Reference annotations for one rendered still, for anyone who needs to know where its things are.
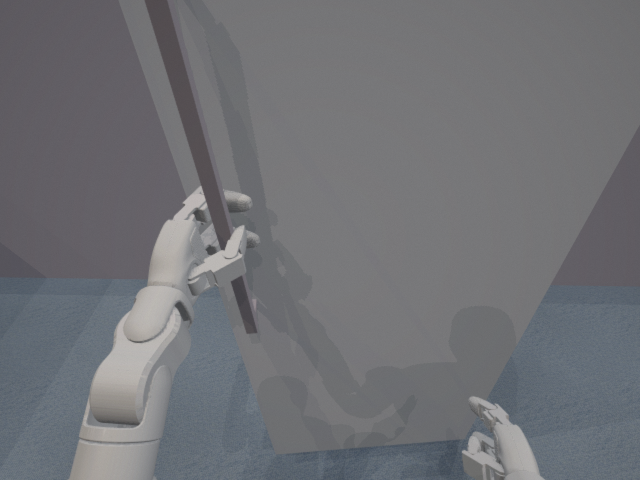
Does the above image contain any handle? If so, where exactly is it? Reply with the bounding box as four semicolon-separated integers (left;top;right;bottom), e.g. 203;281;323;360
145;0;258;334

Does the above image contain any robot right hand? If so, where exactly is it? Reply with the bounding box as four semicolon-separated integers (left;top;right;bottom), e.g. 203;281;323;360
462;396;540;480

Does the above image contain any robot left hand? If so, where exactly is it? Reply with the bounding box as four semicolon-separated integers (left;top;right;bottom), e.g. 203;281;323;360
147;186;260;307

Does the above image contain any fridge door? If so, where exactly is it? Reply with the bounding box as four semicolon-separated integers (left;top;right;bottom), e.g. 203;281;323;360
119;0;640;455

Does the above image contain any left robot forearm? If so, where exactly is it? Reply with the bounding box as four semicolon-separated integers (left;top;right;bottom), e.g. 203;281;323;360
68;285;195;480

